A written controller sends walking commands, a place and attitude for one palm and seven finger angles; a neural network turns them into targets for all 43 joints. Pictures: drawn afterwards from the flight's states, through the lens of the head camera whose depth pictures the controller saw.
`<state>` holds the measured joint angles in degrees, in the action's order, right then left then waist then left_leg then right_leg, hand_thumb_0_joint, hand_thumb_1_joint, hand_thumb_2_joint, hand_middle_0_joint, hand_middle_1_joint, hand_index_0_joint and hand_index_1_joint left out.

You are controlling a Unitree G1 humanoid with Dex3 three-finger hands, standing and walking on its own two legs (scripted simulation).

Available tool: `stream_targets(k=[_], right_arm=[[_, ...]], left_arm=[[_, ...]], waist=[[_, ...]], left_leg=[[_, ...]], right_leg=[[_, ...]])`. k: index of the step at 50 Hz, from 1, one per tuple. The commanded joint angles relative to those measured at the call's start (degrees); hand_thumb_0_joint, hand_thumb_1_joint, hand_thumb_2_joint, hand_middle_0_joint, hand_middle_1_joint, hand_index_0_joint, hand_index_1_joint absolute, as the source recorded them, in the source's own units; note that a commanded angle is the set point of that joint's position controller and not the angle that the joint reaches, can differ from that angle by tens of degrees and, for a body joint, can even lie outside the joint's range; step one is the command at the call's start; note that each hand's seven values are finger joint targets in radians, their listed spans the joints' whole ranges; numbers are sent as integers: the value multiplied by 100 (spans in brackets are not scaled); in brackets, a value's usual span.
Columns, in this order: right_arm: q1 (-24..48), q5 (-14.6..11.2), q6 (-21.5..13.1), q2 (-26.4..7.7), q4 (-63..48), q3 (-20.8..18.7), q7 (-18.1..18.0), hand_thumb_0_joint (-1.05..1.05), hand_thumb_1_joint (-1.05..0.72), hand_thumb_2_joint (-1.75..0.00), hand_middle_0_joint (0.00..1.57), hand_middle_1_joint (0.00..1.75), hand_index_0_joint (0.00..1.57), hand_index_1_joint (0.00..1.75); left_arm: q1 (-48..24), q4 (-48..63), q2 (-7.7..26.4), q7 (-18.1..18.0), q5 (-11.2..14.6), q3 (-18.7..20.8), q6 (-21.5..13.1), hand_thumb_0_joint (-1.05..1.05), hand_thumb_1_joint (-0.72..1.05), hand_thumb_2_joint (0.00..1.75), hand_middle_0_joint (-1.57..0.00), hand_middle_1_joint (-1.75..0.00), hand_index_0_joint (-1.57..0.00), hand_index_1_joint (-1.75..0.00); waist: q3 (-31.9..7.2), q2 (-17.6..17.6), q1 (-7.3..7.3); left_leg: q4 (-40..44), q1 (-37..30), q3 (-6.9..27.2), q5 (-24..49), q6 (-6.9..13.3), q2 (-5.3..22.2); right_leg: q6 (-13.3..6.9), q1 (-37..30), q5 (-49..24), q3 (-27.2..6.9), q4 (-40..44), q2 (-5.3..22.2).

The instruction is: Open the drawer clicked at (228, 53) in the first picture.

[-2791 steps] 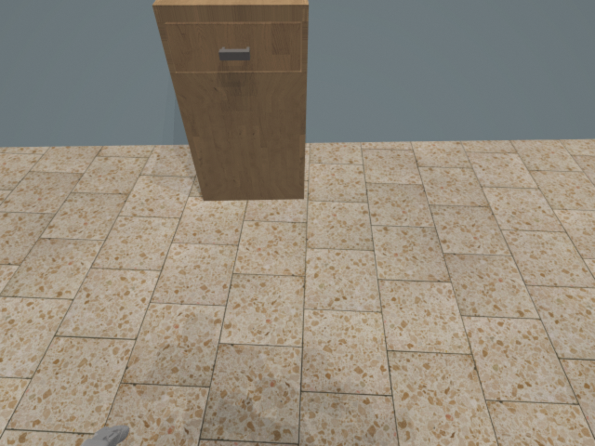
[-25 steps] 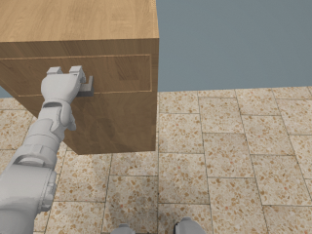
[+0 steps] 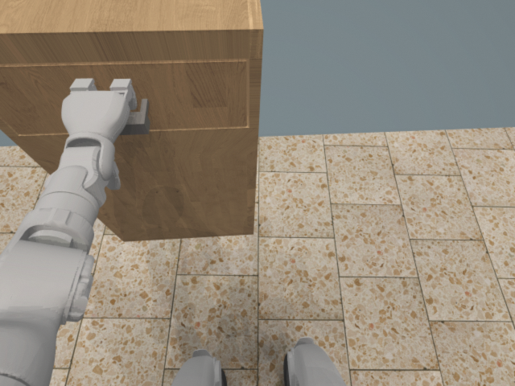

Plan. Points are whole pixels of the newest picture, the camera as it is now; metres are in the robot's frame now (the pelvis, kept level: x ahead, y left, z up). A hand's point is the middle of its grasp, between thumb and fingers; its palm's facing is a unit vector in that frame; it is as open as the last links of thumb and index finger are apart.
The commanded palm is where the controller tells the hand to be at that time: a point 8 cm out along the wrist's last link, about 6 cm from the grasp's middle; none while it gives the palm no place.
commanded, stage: lower the fingers behind the handle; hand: left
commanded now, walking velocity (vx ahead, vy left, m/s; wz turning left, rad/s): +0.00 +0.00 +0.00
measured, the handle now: (119, 114) +0.56 +0.21 +0.02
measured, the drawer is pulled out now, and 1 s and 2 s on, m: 0.00 0.00 0.00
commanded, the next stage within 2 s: lift the fingers back up to retry in 0.34 s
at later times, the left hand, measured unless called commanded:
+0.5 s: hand (109, 136) +0.51 +0.22 +0.03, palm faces -0.05 +0.04 -1.00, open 13.8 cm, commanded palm +0.50 +0.21 +0.07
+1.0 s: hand (110, 117) +0.52 +0.20 +0.07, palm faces -0.03 -0.03 -1.00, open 13.6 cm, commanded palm +0.49 +0.21 +0.14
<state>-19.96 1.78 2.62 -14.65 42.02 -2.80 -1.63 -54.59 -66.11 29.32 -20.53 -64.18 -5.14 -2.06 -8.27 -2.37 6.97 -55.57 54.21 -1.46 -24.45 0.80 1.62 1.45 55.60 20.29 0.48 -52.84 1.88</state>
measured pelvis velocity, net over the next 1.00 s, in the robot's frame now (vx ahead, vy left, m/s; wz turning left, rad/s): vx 0.03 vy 0.00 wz -0.01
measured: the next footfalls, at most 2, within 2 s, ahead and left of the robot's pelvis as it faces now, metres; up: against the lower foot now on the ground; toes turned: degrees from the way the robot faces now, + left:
none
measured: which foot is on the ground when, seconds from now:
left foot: down 0.00-1.00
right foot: down 0.00-1.00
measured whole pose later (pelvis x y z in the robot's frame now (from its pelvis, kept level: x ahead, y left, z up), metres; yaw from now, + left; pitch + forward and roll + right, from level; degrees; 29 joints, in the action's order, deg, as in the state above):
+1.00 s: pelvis +0.03 +0.00 +0.03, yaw -1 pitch +19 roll -1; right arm -20.4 1.0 4.2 -14.9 41.7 -3.4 -1.5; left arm -46.1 -57.5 27.0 -17.6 -61.9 -1.5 -3.5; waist -7.4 -3.4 5.9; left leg -45.3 41.1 -1.9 -23.1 0.4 2.3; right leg 1.3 42.7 18.6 0.3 -42.4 0.9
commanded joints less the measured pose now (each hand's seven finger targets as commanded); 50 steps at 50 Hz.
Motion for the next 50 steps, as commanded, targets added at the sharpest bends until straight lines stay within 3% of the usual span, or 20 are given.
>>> stream_targets(k=[1,2,8,10,14,16,18,20,22,23,29,31,34,36,37,40,43,46,47,50], right_arm=[[-964,-20,-120,-1002,-288,-336,-66,0,-90,-90,20,30,20,30],[-945,-22,-131,-977,-305,-318,-76,0,-90,-90,20,30,20,30],[-931,-80,-166,-1007,-353,-241,-142,0,-90,-90,20,30,20,30],[-954,-77,-183,-1024,-360,-234,-173,0,-90,-90,20,30,20,30],[-1002,-75,-211,-964,-398,-265,-161,0,-90,-90,20,30,20,30],[-1008,-79,-216,-990,-392,-254,-170,0,-90,-90,20,30,20,30],[-1006,-89,-221,-988,-403,-240,-182,0,-90,-90,20,30,20,30],[-1041,-77,-231,-972,-410,-251,-178,0,-90,-90,20,30,20,30],[-1003,-103,-222,-969,-409,-243,-179,0,-90,-90,20,30,20,30],[-1018,-100,-221,-993,-410,-244,-178,0,-90,-90,20,30,20,30],[-1068,-76,-175,-966,-413,-297,-167,0,-90,-90,20,30,20,30],[-1046,-89,-163,-930,-411,-305,-162,0,-90,-90,20,30,20,30],[-990,-87,-140,-946,-390,-304,-178,0,-90,-90,20,30,20,30],[-976,-78,-132,-921,-386,-314,-174,0,-90,-90,20,30,20,30],[-952,-65,-122,-936,-371,-311,-163,0,-90,-90,20,30,20,30],[-916,-52,-114,-898,-369,-340,-150,0,-90,-90,20,30,20,30],[-877,-58,-71,-927,-305,-354,-89,0,-90,-90,20,30,20,30],[-811,-68,15,-935,-319,-369,-24,0,-90,-90,20,30,20,30],[-757,-92,47,-915,-374,-361,-16,0,-90,-90,20,30,20,30],[-671,-118,94,-918,-405,-381,-36,0,-90,-90,20,30,20,30]], left_arm=[[-1766,393,680,216,110,137,18,0,-50,30,-30,-120,-30,-120],[-1830,398,547,255,123,2,29,0,-50,30,-30,-120,-30,-120],[-1888,251,868,443,193,119,25,0,-50,30,-30,-120,-30,-120],[-1955,318,1110,479,184,266,-56,0,-50,30,-30,-120,-30,-120],[-1841,477,751,533,148,52,-167,0,-50,30,-30,-120,-30,-120],[-1819,495,971,505,140,196,-188,0,-50,30,-30,-120,-30,-120],[-1859,492,963,502,160,172,-177,0,-50,30,-30,-120,-30,-120],[-1801,579,1007,484,154,210,-202,0,-50,30,-30,-120,-30,-120],[-1761,491,943,483,156,149,-154,0,-50,30,-30,-120,-30,-120],[-1950,679,1106,458,156,261,-160,0,-50,30,-30,-120,-30,-120],[-2233,1293,1339,390,242,492,-181,0,-50,30,-30,-120,-30,-120],[-2154,1390,1185,377,281,410,-196,0,-50,30,-30,-120,-30,-120],[-2354,1636,1350,315,282,528,-289,0,-50,30,-30,-120,-30,-120],[-2287,1818,1356,229,235,579,-375,0,-50,30,-30,-120,-30,-120],[-2326,1954,1569,162,235,759,-421,0,-50,30,-30,-120,-30,-120],[-2274,2112,1375,20,200,658,-452,0,-50,30,-30,-120,-30,-120],[-2099,1957,1367,-106,174,717,-290,0,-50,30,-30,-120,-30,-120],[-1701,1941,1518,-95,236,944,-67,0,-50,30,-30,-120,-30,-120],[-1553,1925,1413,-38,237,852,12,0,-50,30,-30,-120,-30,-120],[-1815,2371,1456,59,284,844,-19,0,-50,30,-30,-120,-30,-120]], waist=[[-2057,126,360],[-2015,149,388],[-1699,290,436],[-1774,275,414],[-1909,179,405],[-1889,167,374],[-1848,247,416],[-2055,209,355],[-1839,172,376],[-1939,97,361],[-2717,-114,256],[-2669,-162,229],[-2537,-111,230],[-2555,-271,134],[-2591,-410,67],[-2601,-411,87],[-2407,-393,42],[-2654,-300,-149],[-2651,-274,-178],[-2565,-246,-132]], left_leg=[[661,-1452,160,1057,138,-181],[661,-1385,143,975,146,-195],[663,-991,121,453,190,-215],[632,-951,121,456,205,-214],[560,-1113,139,662,196,-197],[543,-1000,132,550,195,-196],[541,-948,132,509,205,-193],[518,-986,104,621,207,-219],[544,-951,109,517,194,-214],[573,-1019,125,510,188,-202],[719,-1791,165,1187,172,-216],[816,-1973,155,1281,163,-216],[966,-2156,161,1365,166,-209],[1045,-2327,168,1582,148,-224],[1073,-2378,146,1680,138,-229],[1145,-2634,161,2065,115,-230],[1255,-2749,130,2270,91,-223],[1321,-2916,36,2892,89,-229],[1365,-2929,8,2986,88,-236],[1477,-3126,1,3269,108,-221]], right_leg=[[-310,-929,-648,191,620,-400],[-296,-939,-592,193,633,-396],[-264,-889,-248,148,688,-378],[-260,-921,-255,121,656,-368],[-283,-791,-375,152,592,-393],[-274,-805,-311,133,577,-387],[-266,-813,-291,127,587,-387],[-262,-957,-381,110,578,-380],[-264,-828,-281,127,600,-385],[-262,-858,-277,116,605,-386],[-267,-1430,-793,114,759,-427],[-256,-1533,-867,119,879,-442],[-265,-1696,-922,114,1041,-454],[-287,-1797,-1057,140,1076,-462],[-294,-1906,-1162,120,1093,-462],[-300,-2053,-1444,161,1154,-475],[-305,-2153,-1584,192,1249,-482],[-298,-2703,-2214,177,1280,-481],[-291,-2831,-2317,173,1317,-475],[-279,-3041,-2612,155,1426,-468]])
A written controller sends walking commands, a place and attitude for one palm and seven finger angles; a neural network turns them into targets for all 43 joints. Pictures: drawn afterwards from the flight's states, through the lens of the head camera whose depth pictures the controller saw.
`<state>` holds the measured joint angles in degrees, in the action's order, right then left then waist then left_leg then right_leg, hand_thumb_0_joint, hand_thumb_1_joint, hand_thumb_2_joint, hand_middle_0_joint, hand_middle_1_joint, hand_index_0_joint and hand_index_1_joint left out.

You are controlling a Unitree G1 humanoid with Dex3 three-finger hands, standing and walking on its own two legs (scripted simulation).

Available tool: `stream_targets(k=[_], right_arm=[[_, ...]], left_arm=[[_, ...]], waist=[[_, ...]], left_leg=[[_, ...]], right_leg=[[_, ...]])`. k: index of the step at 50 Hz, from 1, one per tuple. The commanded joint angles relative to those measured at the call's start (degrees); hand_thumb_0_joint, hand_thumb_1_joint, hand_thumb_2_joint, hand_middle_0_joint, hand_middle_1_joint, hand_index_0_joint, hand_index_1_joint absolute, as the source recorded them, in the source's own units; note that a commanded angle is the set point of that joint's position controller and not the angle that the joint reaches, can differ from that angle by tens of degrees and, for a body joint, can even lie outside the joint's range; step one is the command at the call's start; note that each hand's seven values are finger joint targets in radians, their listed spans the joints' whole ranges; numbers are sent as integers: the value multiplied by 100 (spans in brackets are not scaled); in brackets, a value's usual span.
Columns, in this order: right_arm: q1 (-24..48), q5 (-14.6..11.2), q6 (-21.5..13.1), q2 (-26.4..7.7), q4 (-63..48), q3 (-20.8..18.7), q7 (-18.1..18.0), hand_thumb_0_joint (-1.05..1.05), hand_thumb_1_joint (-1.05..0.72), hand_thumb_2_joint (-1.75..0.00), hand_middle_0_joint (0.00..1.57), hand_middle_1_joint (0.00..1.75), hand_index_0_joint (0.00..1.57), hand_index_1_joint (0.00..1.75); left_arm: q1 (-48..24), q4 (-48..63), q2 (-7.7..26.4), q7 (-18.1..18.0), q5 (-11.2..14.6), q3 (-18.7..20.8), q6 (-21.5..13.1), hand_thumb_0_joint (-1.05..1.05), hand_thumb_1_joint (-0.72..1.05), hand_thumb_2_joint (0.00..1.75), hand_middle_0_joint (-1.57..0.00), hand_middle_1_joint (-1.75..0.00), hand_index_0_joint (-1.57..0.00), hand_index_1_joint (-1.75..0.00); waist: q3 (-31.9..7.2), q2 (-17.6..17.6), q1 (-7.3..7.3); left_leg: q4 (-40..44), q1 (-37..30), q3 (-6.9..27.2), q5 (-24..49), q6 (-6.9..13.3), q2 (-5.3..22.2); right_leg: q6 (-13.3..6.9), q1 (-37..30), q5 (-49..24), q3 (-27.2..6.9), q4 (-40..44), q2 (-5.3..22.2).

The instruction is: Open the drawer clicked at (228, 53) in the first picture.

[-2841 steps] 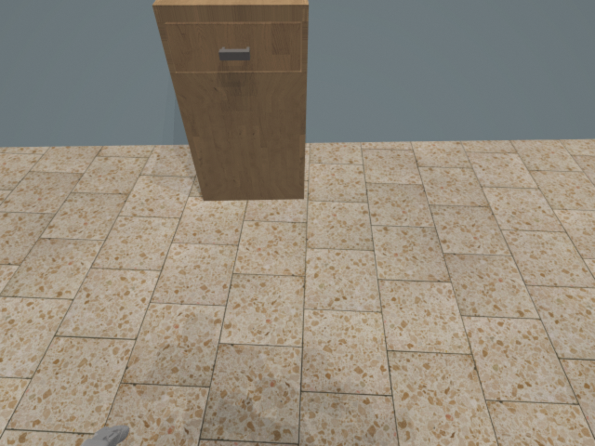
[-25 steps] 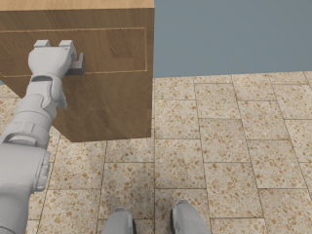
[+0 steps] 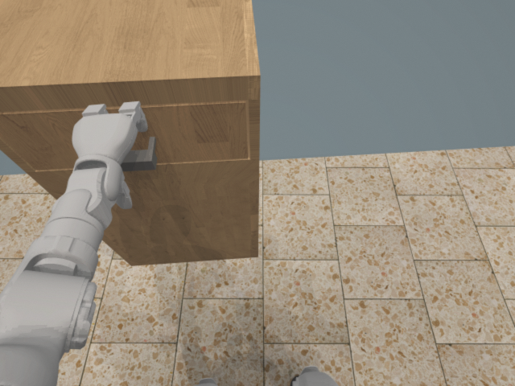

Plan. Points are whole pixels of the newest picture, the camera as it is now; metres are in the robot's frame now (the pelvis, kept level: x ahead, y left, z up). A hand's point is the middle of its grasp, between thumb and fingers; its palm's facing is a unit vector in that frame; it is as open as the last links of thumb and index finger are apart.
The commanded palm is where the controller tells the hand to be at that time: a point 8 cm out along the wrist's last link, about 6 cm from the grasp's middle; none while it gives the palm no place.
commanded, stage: lift the fingers back up to retry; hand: left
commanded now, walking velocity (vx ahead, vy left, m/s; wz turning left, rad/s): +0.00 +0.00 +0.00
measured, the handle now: (128, 151) +0.53 +0.22 -0.01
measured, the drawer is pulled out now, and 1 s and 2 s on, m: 0.00 0.00 0.00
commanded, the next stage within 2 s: re-aim the fingers above the handle in 0.22 s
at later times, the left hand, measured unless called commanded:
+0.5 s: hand (119, 159) +0.47 +0.21 +0.05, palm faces -0.02 -0.03 -1.00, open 13.8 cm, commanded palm +0.45 +0.22 +0.11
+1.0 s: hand (116, 156) +0.47 +0.21 +0.06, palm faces +0.03 -0.02 -1.00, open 13.8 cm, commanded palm +0.44 +0.23 +0.11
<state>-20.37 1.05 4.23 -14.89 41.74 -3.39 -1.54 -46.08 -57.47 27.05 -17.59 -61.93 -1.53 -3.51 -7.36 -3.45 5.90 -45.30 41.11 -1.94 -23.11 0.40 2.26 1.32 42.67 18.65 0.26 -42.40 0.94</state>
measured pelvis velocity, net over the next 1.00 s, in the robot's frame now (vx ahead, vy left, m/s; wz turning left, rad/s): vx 0.00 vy -0.01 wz -0.01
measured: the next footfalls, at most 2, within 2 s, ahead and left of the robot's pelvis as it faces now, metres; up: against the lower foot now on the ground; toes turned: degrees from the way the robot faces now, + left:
none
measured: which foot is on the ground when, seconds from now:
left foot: down 0.00-1.00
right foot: down 0.00-1.00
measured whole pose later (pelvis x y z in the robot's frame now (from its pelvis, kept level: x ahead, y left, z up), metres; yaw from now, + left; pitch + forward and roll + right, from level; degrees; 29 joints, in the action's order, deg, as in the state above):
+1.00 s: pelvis +0.00 -0.01 +0.01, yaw -1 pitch +16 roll +0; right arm -18.7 0.8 4.7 -15.3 42.1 -4.0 -1.7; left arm -42.4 -55.3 27.3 -19.5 -63.8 1.1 -6.4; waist -6.1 -2.6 5.1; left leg -40.6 35.3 -3.0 -21.1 -0.2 2.2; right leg 0.8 38.3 17.4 -0.8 -39.9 0.8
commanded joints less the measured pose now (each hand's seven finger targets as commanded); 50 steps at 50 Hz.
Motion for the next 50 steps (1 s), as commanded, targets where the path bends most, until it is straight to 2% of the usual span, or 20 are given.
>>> stream_targets(k=[1,2,4,6,9,11,16,19,21,24,25,27,28,30,34,38,41,44,47,50], right_arm=[[-596,-48,-57,-894,-406,-334,-48,0,-90,-90,20,30,20,30],[-557,-53,-46,-887,-427,-335,-57,0,-90,-90,20,30,20,30],[-543,-62,-15,-883,-415,-336,-62,0,-90,-90,20,30,20,30],[-503,-102,7,-909,-405,-322,-51,0,-90,-90,20,30,20,30],[-445,-91,25,-893,-510,-352,-50,0,-90,-90,20,30,20,30],[-431,-83,42,-893,-494,-342,-68,0,-90,-90,20,30,20,30],[-364,-63,26,-831,-525,-380,-71,0,-90,-90,20,30,20,30],[-355,-20,-7,-824,-491,-405,-72,0,-90,-90,20,30,20,30],[-362,-12,-19,-812,-438,-400,-59,0,-90,-90,20,30,20,30],[-302,-12,-12,-838,-379,-358,-47,0,-90,-90,20,30,20,30],[-290,-25,-21,-817,-361,-347,-38,0,-90,-90,20,30,20,30],[-294,-45,-42,-853,-340,-343,-25,0,-90,-90,20,30,20,30],[-278,-49,-42,-845,-369,-336,-17,0,-90,-90,20,30,20,30],[-339,-47,-45,-859,-371,-359,-35,0,-90,-90,20,30,20,30],[-358,-72,-28,-894,-412,-339,-112,0,-90,-90,20,30,20,30],[-369,-74,-69,-873,-457,-343,-161,0,-90,-90,20,30,20,30],[-386,-42,-83,-847,-455,-360,-157,0,-90,-90,20,30,20,30],[-313,-8,-84,-859,-420,-329,-99,0,-90,-90,20,30,20,30],[-219,-36,-99,-872,-400,-312,-32,0,-90,-90,20,30,20,30],[-239,-66,-133,-896,-374,-331,-2,0,-90,-90,20,30,20,30]], left_arm=[[-2575,1600,1681,-208,68,515,128,0,-50,30,-30,-120,-30,-120],[-2486,1675,1710,-173,58,541,131,0,-50,30,-30,-120,-30,-120],[-2198,1386,1437,-77,77,372,173,0,-50,30,-30,-120,-30,-120],[-1952,1121,1329,22,98,289,207,0,-50,30,-30,-120,-30,-120],[-1893,1330,1218,144,109,201,119,0,-50,30,-30,-120,-30,-120],[-1847,1343,1322,196,63,266,37,0,-50,30,-30,-120,-30,-120],[-2058,1765,1074,148,62,104,-265,0,-50,30,-30,-120,-30,-120],[-2319,2001,1290,-51,11,310,-376,0,-50,30,-30,-120,-30,-120],[-2353,1863,1347,-207,-10,386,-343,0,-50,30,-30,-120,-30,-120],[-2292,1498,1628,-384,-68,630,-138,0,-50,30,-30,-120,-30,-120],[-2336,1262,1425,-411,-108,420,-27,0,-50,30,-30,-120,-30,-120],[-2453,1156,1502,-428,-145,424,130,0,-50,30,-30,-120,-30,-120],[-2413,1053,1347,-384,-132,276,212,0,-50,30,-30,-120,-30,-120],[-2468,1030,1345,-243,-82,247,249,0,-50,30,-30,-120,-30,-120],[-2305,863,1237,145,86,126,171,0,-50,30,-30,-120,-30,-120],[-2297,1224,1180,267,76,83,-209,0,-50,30,-30,-120,-30,-120],[-2147,1454,1597,82,10,527,-470,0,-50,30,-30,-120,-30,-120],[-2023,1472,2036,-252,-73,964,-455,0,-50,30,-30,-120,-30,-120],[-1857,1206,2054,-535,-144,979,-156,0,-50,30,-30,-120,-30,-120],[-2057,1010,1839,-560,-182,689,159,0,-50,30,-30,-120,-30,-120]], waist=[[-2716,-134,-61],[-2690,-117,-95],[-2387,106,-47],[-1990,306,-53],[-2241,228,-96],[-2169,239,-118],[-2149,-18,-61],[-2351,-128,-77],[-2386,-67,-52],[-2385,63,-127],[-2189,71,-51],[-2216,114,-62],[-2270,-14,-58],[-2525,59,-25],[-2301,476,50],[-2043,319,-6],[-2255,83,-171],[-2261,5,-342],[-2080,100,-334],[-2184,87,-195]], left_leg=[[481,-1931,60,3257,150,-279],[508,-1978,49,3396,151,-275],[570,-1947,29,3443,147,-261],[688,-1803,11,3134,142,-261],[703,-1986,-58,3185,160,-289],[715,-1927,-59,3176,160,-300],[645,-2182,7,3391,138,-291],[578,-2309,52,3580,115,-291],[553,-2178,19,3383,117,-319],[605,-1872,0,3144,104,-359],[628,-1780,-26,2932,105,-360],[675,-1725,-42,2767,107,-356],[701,-1775,-65,2690,106,-369],[685,-1872,-88,2773,130,-361],[773,-1713,-99,2547,178,-366],[831,-1762,-63,2372,185,-350],[764,-1781,-56,2580,166,-361],[744,-1533,-70,2650,139,-382],[783,-1311,-133,2341,123,-382],[813,-1449,-163,2280,126,-351]], right_leg=[[-262,-1815,-2480,179,407,-375],[-260,-1904,-2579,175,430,-374],[-258,-1885,-2595,203,513,-372],[-258,-1807,-2441,224,580,-370],[-273,-2007,-2544,164,634,-355],[-267,-2025,-2623,160,613,-340],[-281,-1781,-2496,169,580,-350],[-293,-1739,-2516,165,521,-349],[-282,-1792,-2556,152,493,-350],[-300,-1947,-2537,157,455,-335],[-284,-1820,-2415,166,484,-330],[-288,-1841,-2322,162,502,-329],[-291,-1863,-2272,146,544,-333],[-271,-2037,-2437,122,562,-322],[-232,-2217,-2483,87,704,-303],[-260,-1969,-2186,84,732,-312],[-292,-2035,-2258,62,606,-320],[-314,-2118,-2305,66,488,-317],[-292,-2057,-2120,88,489,-312],[-275,-2009,-2051,95,559,-322]])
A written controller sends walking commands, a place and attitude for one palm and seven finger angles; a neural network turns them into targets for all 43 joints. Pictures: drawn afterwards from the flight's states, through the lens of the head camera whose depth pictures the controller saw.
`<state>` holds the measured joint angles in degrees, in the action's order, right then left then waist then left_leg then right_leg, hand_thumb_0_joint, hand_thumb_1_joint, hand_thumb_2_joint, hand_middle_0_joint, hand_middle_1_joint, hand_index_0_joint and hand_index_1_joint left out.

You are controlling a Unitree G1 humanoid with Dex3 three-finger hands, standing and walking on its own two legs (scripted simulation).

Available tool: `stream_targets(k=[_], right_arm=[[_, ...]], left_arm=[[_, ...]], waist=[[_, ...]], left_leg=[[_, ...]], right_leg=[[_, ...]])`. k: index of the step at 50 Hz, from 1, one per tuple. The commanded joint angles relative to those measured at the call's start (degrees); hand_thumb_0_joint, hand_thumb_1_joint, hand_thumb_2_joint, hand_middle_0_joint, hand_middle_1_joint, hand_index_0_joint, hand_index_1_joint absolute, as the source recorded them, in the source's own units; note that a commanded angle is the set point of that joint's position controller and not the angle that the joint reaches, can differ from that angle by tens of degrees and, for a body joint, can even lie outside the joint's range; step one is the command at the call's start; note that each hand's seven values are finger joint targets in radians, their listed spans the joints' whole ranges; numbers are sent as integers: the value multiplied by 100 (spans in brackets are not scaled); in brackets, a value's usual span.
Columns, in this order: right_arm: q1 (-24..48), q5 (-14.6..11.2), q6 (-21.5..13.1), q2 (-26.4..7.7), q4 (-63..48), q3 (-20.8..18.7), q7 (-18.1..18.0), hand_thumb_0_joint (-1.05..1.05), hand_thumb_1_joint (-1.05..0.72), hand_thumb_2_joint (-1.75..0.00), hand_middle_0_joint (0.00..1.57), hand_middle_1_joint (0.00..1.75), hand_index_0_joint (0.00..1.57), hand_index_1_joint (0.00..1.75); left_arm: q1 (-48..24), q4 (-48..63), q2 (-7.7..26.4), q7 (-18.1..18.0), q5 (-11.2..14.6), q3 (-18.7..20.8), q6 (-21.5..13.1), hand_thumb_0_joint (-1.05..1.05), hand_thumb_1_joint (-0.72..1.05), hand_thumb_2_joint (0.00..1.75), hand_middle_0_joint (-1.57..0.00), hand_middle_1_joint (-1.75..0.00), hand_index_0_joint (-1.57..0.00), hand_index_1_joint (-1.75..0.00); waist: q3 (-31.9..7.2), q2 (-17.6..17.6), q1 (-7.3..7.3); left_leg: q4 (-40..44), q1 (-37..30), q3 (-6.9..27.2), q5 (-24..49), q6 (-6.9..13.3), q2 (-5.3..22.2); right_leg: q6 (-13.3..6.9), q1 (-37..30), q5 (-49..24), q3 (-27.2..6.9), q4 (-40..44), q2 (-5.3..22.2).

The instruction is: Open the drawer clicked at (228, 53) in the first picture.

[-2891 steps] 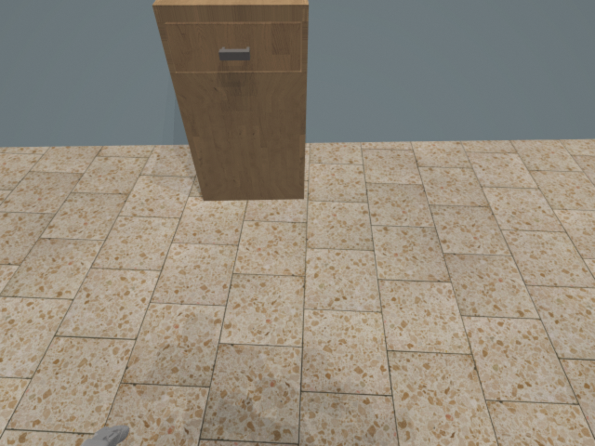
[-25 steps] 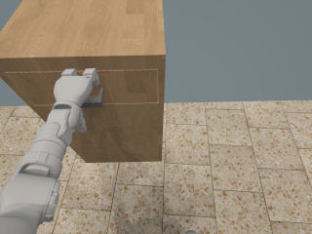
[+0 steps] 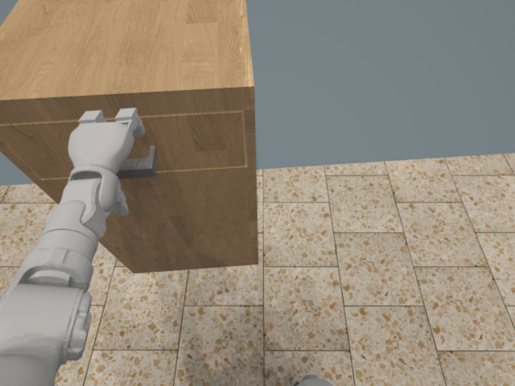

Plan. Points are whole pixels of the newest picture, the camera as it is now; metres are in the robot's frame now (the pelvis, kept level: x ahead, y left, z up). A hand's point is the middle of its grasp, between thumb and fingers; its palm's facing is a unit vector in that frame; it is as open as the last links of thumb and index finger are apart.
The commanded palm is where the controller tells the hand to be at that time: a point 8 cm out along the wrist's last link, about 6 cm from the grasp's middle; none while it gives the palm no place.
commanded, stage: re-aim the fingers above the handle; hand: left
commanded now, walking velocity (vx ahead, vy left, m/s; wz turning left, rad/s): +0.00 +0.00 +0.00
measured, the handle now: (129, 160) +0.53 +0.24 -0.02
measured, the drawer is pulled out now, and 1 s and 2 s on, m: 0.00 0.00 0.00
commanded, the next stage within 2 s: lower the fingers behind the handle in 1.34 s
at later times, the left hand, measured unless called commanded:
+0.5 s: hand (133, 153) +0.49 +0.20 +0.05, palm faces +0.07 +0.00 -1.00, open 13.7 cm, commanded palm +0.45 +0.23 +0.10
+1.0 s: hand (112, 157) +0.48 +0.23 +0.05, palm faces +0.06 +0.00 -1.00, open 13.8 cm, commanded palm +0.45 +0.23 +0.10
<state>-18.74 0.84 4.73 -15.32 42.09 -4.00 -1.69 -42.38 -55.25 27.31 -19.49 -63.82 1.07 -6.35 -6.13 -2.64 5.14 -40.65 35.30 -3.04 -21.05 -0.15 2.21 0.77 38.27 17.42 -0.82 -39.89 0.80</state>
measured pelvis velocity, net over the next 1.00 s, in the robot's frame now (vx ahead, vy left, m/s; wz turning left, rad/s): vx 0.00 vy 0.00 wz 0.01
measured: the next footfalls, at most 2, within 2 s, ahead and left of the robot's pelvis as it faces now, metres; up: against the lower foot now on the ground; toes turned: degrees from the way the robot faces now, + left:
none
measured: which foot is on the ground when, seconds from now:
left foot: down 0.00-1.00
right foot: down 0.00-1.00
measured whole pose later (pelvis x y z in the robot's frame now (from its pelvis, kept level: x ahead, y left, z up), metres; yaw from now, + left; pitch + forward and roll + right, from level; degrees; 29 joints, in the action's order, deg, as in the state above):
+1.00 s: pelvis +0.00 +0.00 -0.01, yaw +1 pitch +18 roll +0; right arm -17.9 1.2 3.6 -16.2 42.3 -4.2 -1.7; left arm -46.3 -57.4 28.4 -21.1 -64.1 0.5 -4.6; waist -6.5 -2.4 5.6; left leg -43.1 38.9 -2.1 -21.7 -0.1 2.1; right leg 0.8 41.1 17.9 0.0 -41.5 1.0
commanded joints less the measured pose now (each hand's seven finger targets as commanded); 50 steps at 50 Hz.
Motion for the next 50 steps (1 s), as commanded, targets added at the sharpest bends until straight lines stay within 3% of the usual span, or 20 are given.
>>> stream_targets(k=[1,4,9,14,17,18,19,20,22,25,28,31,35,36,40,41,44,47,48,50], right_arm=[[-412,-64,-192,-872,-391,-279,-1,0,-90,-90,20,30,20,30],[-498,-98,-250,-853,-421,-342,-51,0,-90,-90,20,30,20,30],[-517,-74,-321,-847,-375,-319,-206,0,-90,-90,20,30,20,30],[-551,-23,-331,-846,-356,-218,-217,0,-90,-90,20,30,20,30],[-463,23,-313,-812,-367,-150,-85,0,-90,-90,20,30,20,30],[-435,44,-303,-824,-392,-141,-60,0,-90,-90,20,30,20,30],[-394,59,-278,-843,-406,-127,-30,0,-90,-90,20,30,20,30],[-399,42,-255,-826,-450,-126,-3,0,-90,-90,20,30,20,30],[-472,18,-233,-853,-448,-167,17,0,-90,-90,20,30,20,30],[-508,-27,-116,-922,-440,-160,-9,0,-90,-90,20,30,20,30],[-386,-104,-44,-904,-493,-115,-109,0,-90,-90,20,30,20,30],[-407,-126,-90,-922,-579,-136,-211,0,-90,-90,20,30,20,30],[-596,-79,-255,-825,-551,-249,-306,0,-90,-90,20,30,20,30],[-656,-73,-273,-845,-519,-282,-321,0,-90,-90,20,30,20,30],[-770,-7,-323,-789,-384,-320,-273,0,-90,-90,20,30,20,30],[-767,-7,-315,-825,-344,-308,-235,0,-90,-90,20,30,20,30],[-659,49,-268,-843,-285,-260,-121,0,-90,-90,20,30,20,30],[-542,24,-240,-842,-302,-245,12,0,-90,-90,20,30,20,30],[-537,9,-226,-863,-303,-254,35,0,-90,-90,20,30,20,30],[-566,-41,-190,-873,-347,-275,59,0,-90,-90,20,30,20,30]], left_arm=[[-2469,739,1806,-311,16,380,525,0,-50,30,-30,-120,-30,-120],[-2910,956,1036,32,195,-305,514,0,-50,30,-30,-120,-30,-120],[-3389,1273,487,526,393,-901,104,0,-50,30,-30,-120,-30,-120],[-3399,1090,1637,121,142,176,-187,0,-50,30,-30,-120,-30,-120],[-3149,626,1830,-309,-32,426,106,0,-50,30,-30,-120,-30,-120],[-3223,597,1895,-429,-79,449,244,0,-50,30,-30,-120,-30,-120],[-2987,405,2098,-492,-88,656,415,0,-50,30,-30,-120,-30,-120],[-2940,291,1962,-511,-126,464,592,0,-50,30,-30,-120,-30,-120],[-2959,66,1693,-431,-106,218,896,0,-50,30,-30,-120,-30,-120],[-3019,63,1948,-263,-19,336,1114,0,-50,30,-30,-120,-30,-120],[-2915,-62,1889,-12,74,192,1228,0,-50,30,-30,-120,-30,-120],[-2722,196,1759,369,216,113,870,0,-50,30,-30,-120,-30,-120],[-3171,1017,940,680,253,-572,45,0,-50,30,-30,-120,-30,-120],[-2984,1116,1267,664,246,-230,-132,0,-50,30,-30,-120,-30,-120],[-3254,1422,1320,320,249,-59,-527,0,-50,30,-30,-120,-30,-120],[-3134,1387,1713,148,225,321,-519,0,-50,30,-30,-120,-30,-120],[-3007,1207,2195,-322,84,779,-245,0,-50,30,-30,-120,-30,-120],[-2786,761,1841,-533,0,470,330,0,-50,30,-30,-120,-30,-120],[-2739,654,1885,-518,-33,463,511,0,-50,30,-30,-120,-30,-120],[-2671,486,1519,-315,15,108,801,0,-50,30,-30,-120,-30,-120]], waist=[[-2339,66,-97],[-2452,178,181],[-1936,109,410],[-1996,-165,63],[-2023,-326,-91],[-2160,-282,-81],[-2385,-91,-215],[-2440,-197,-168],[-2550,45,-64],[-2782,367,-75],[-2359,660,-45],[-2282,603,-27],[-2128,197,274],[-2246,187,165],[-2333,-241,171],[-2351,-298,53],[-2558,-274,-101],[-2460,-322,-88],[-2535,-299,-128],[-2674,-226,-41]], left_leg=[[357,-924,-50,2068,186,-338],[399,-1320,-5,2032,222,-316],[444,-1615,164,1717,242,-305],[388,-1188,225,1682,185,-364],[293,-843,178,1788,132,-377],[263,-783,148,1841,126,-374],[222,-658,104,1972,140,-405],[212,-641,56,1995,123,-387],[203,-700,-8,2056,133,-342],[274,-696,-48,2052,169,-333],[431,-491,-101,1584,215,-363],[474,-664,-81,1545,261,-344],[385,-1188,32,1548,284,-293],[329,-1243,72,1686,277,-299],[160,-1310,157,1986,222,-338],[130,-1203,178,2063,198,-347],[62,-898,145,2336,177,-388],[88,-814,45,2346,143,-369],[111,-845,18,2386,136,-358],[150,-1044,-1,2541,137,-322]], right_leg=[[-216,-1579,-1929,208,331,-314],[-191,-1520,-1861,196,525,-325],[-202,-938,-1309,227,683,-319],[-278,-902,-1138,254,430,-303],[-298,-825,-1217,306,195,-313],[-283,-899,-1304,314,140,-308],[-277,-1179,-1490,291,94,-310],[-258,-1181,-1590,293,64,-304],[-220,-1246,-1759,294,120,-310],[-160,-1612,-1945,225,189,-281],[-112,-1747,-1738,182,392,-252],[-123,-1790,-1742,141,489,-239],[-157,-1187,-1445,133,582,-279],[-189,-1192,-1496,136,511,-300],[-229,-952,-1562,173,348,-313],[-256,-974,-1602,193,266,-325],[-262,-1217,-1899,232,93,-319],[-247,-1186,-1963,282,84,-326],[-246,-1258,-2000,287,90,-326],[-227,-1377,-2173,281,165,-335]])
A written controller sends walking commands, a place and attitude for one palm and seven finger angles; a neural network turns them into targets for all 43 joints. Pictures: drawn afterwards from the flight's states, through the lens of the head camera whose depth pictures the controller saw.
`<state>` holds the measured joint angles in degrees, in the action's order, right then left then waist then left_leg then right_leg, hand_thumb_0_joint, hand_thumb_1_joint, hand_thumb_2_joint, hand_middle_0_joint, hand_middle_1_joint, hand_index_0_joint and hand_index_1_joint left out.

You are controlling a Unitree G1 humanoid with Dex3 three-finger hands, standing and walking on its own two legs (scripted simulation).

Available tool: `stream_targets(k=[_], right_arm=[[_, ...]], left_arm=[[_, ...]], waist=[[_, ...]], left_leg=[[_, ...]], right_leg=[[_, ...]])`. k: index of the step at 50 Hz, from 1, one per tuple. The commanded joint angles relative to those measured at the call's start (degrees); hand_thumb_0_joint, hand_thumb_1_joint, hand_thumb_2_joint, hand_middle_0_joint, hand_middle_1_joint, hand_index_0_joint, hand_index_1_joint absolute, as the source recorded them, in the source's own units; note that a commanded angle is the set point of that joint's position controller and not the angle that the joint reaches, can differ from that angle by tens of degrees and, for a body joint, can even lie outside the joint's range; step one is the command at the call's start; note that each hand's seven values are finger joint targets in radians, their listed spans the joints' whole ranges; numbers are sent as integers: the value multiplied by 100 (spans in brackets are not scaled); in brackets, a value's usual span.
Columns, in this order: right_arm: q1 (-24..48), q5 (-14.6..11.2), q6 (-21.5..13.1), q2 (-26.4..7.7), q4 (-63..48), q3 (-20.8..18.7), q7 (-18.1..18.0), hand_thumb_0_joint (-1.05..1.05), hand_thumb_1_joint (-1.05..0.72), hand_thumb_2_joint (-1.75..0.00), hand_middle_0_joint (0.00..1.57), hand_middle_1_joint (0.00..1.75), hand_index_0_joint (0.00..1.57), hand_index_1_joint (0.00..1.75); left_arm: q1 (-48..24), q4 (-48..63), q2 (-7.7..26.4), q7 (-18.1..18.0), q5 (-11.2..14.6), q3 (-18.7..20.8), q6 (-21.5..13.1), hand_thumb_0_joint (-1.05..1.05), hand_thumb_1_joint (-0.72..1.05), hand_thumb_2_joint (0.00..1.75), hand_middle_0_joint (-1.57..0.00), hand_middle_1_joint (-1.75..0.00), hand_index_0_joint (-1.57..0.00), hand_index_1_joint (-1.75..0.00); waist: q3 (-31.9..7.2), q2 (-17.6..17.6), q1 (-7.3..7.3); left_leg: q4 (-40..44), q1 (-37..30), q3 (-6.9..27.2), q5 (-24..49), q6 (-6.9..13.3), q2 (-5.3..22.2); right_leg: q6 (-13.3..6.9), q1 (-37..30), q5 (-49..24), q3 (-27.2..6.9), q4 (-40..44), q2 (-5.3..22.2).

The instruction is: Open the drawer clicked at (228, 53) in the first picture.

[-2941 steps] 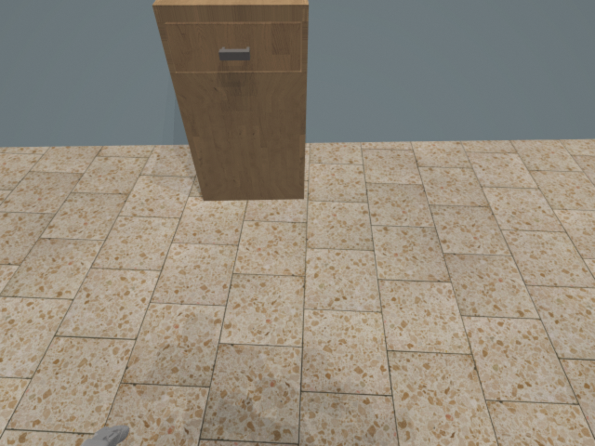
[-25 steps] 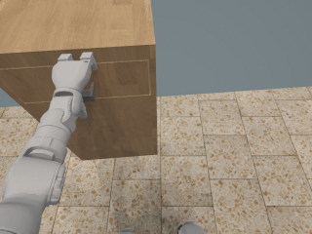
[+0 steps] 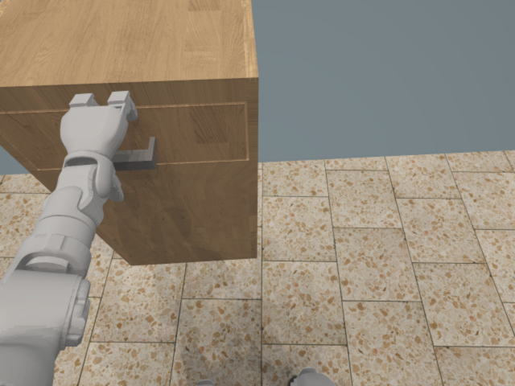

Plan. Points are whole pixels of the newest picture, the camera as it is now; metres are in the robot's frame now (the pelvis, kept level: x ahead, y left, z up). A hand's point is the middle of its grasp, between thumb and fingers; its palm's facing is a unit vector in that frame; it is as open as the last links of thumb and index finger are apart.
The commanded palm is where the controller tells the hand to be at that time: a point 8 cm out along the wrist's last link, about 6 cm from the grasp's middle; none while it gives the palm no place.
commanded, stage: re-aim the fingers above the handle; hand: left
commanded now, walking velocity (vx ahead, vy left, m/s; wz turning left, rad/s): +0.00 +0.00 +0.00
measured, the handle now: (129, 151) +0.53 +0.23 -0.01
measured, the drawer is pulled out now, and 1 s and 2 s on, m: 0.00 0.00 0.00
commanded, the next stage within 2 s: lower the fingers behind the handle in 0.34 s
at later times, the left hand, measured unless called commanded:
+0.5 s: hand (92, 156) +0.47 +0.26 +0.05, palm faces -0.03 +0.05 -1.00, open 13.8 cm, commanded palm +0.45 +0.23 +0.10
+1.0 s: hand (102, 177) +0.46 +0.25 +0.01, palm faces -0.09 +0.03 -1.00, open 14.0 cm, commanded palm +0.46 +0.23 +0.07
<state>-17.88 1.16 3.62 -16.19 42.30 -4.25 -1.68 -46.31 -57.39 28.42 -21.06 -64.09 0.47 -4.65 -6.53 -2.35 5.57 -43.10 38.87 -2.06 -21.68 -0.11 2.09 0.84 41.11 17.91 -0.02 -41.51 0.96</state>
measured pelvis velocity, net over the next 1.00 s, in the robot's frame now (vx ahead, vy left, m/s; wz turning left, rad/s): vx -0.01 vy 0.00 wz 0.00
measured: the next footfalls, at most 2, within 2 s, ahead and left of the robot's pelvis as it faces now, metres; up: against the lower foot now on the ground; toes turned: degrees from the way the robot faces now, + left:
none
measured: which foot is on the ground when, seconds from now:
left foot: down 0.00-1.00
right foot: down 0.00-1.00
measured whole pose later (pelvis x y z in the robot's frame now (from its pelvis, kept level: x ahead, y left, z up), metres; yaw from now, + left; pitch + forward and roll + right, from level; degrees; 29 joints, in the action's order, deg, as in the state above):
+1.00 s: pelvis -0.01 +0.00 -0.01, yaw +0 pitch +19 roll -1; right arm -17.8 1.2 4.3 -14.3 42.9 -3.8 -1.3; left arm -46.3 -62.2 28.4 -19.2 -62.1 -1.6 1.3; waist -6.0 -3.1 5.0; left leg -46.0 42.8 -2.0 -22.3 0.3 1.9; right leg 1.2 44.8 18.2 -0.1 -43.9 1.1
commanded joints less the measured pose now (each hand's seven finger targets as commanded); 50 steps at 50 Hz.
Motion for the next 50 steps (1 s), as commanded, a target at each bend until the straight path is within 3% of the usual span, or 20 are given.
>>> stream_targets(k=[1,4,8,11,12,14,19,23,24,28,30,33,34,39,42,43,44,45,49,50], right_arm=[[-664,-107,-72,-789,-402,-274,52,0,-90,-90,20,30,20,30],[-635,-110,-63,-809,-510,-334,-36,0,-90,-90,20,30,20,30],[-549,-90,-37,-775,-537,-286,-207,0,-90,-90,20,30,20,30],[-561,-80,-43,-727,-488,-229,-243,0,-90,-90,20,30,20,30],[-534,-65,-48,-699,-482,-216,-215,0,-90,-90,20,30,20,30],[-462,-38,-31,-721,-469,-166,-163,0,-90,-90,20,30,20,30],[-422,3,-46,-704,-466,-162,-1,0,-90,-90,20,30,20,30],[-637,-92,-34,-762,-490,-269,0,0,-90,-90,20,30,20,30],[-677,-98,-32,-764,-481,-291,-18,0,-90,-90,20,30,20,30],[-667,-65,-46,-814,-453,-308,-211,0,-90,-90,20,30,20,30],[-702,-24,-55,-786,-427,-311,-275,0,-90,-90,20,30,20,30],[-741,8,-65,-693,-409,-293,-243,0,-90,-90,20,30,20,30],[-714,38,-58,-725,-373,-278,-209,0,-90,-90,20,30,20,30],[-517,108,-48,-736,-364,-215,51,0,-90,-90,20,30,20,30],[-599,88,-44,-778,-365,-256,129,0,-90,-90,20,30,20,30],[-664,66,-52,-785,-354,-290,138,0,-90,-90,20,30,20,30],[-732,49,-48,-795,-326,-312,130,0,-90,-90,20,30,20,30],[-787,9,-41,-829,-314,-315,100,0,-90,-90,20,30,20,30],[-843,-21,-110,-816,-301,-320,-155,0,-90,-90,20,30,20,30],[-866,-17,-142,-812,-274,-307,-218,0,-90,-90,20,30,20,30]], left_arm=[[-2350,753,1161,-2,98,-61,710,0,-50,30,-30,-120,-30,-120],[-2285,1232,645,552,414,-469,596,0,-50,30,-30,-120,-30,-120],[-2226,1707,817,964,523,-357,-17,0,-50,30,-30,-120,-30,-120],[-2423,1757,1314,703,308,92,-419,0,-50,30,-30,-120,-30,-120],[-2316,1658,1385,541,225,204,-455,0,-50,30,-30,-120,-30,-120],[-2294,1588,2053,206,152,798,-421,0,-50,30,-30,-120,-30,-120],[-2161,935,1755,-278,-35,585,265,0,-50,30,-30,-120,-30,-120],[-2255,776,1142,152,137,-58,638,0,-50,30,-30,-120,-30,-120],[-2283,715,724,353,252,-388,624,0,-50,30,-30,-120,-30,-120],[-2582,1359,678,989,475,-569,24,0,-50,30,-30,-120,-30,-120],[-2474,1609,903,1051,463,-333,-415,0,-50,30,-30,-120,-30,-120],[-2246,1739,1291,704,303,170,-862,0,-50,30,-30,-120,-30,-120],[-2213,1722,1710,504,238,559,-925,0,-50,30,-30,-120,-30,-120],[-1781,1024,1898,-513,-47,901,-298,0,-50,30,-30,-120,-30,-120],[-2044,762,1633,-714,-188,540,346,0,-50,30,-30,-120,-30,-120],[-2256,775,1429,-657,-169,321,493,0,-50,30,-30,-120,-30,-120],[-2367,634,1285,-531,-91,203,603,0,-50,30,-30,-120,-30,-120],[-2432,622,1358,-371,-22,162,657,0,-50,30,-30,-120,-30,-120],[-3066,937,951,348,313,-368,334,0,-50,30,-30,-120,-30,-120],[-3069,1015,989,472,312,-381,140,0,-50,30,-30,-120,-30,-120]], waist=[[-2649,-135,-16],[-2819,182,132],[-2192,264,119],[-1744,49,26],[-1710,-23,-44],[-1902,-148,-255],[-2441,-180,-242],[-2736,183,20],[-2658,393,178],[-2300,379,288],[-2193,128,205],[-2182,-326,-28],[-2200,-327,-139],[-2328,-344,-328],[-2746,-257,-156],[-2922,-334,-49],[-2975,-52,90],[-3051,-24,98],[-2756,327,490],[-2651,219,464]], left_leg=[[427,-1527,-85,2607,140,-288],[462,-1982,-31,2821,218,-254],[566,-1927,30,2517,272,-297],[579,-1668,86,2278,225,-316],[550,-1579,82,2285,212,-331],[517,-1345,70,2260,171,-359],[392,-1228,-48,2539,119,-360],[423,-1569,-105,2593,164,-292],[415,-1654,-75,2626,193,-285],[450,-1792,16,2278,265,-305],[386,-1850,71,2437,254,-303],[231,-1655,110,2617,180,-322],[188,-1462,120,2647,162,-325],[-4,-621,4,2362,113,-379],[-41,-784,-61,2370,103,-334],[-33,-974,-71,2402,104,-308],[-48,-1041,-44,2399,132,-298],[2,-1104,-42,2273,146,-292],[105,-1330,55,1835,251,-282],[107,-1334,89,1718,260,-289]], right_leg=[[-220,-1667,-2209,208,394,-365],[-182,-1845,-2361,170,595,-367],[-177,-1726,-2153,166,693,-338],[-239,-1410,-1813,190,605,-324],[-256,-1371,-1773,193,554,-325],[-289,-1524,-1727,177,407,-318],[-274,-1640,-2045,229,218,-333],[-187,-1824,-2326,183,425,-344],[-172,-1786,-2353,180,516,-349],[-156,-1536,-2040,140,631,-323],[-199,-1364,-1982,135,549,-322],[-273,-1145,-1907,146,314,-331],[-294,-1177,-1911,160,224,-331],[-317,-1070,-1820,224,-168,-338],[-269,-1100,-1908,239,-154,-362],[-253,-1129,-1960,225,-95,-369],[-229,-1198,-2008,222,-33,-378],[-201,-1298,-1991,169,43,-364],[-138,-1220,-1747,98,356,-341],[-148,-1073,-1575,105,340,-331]])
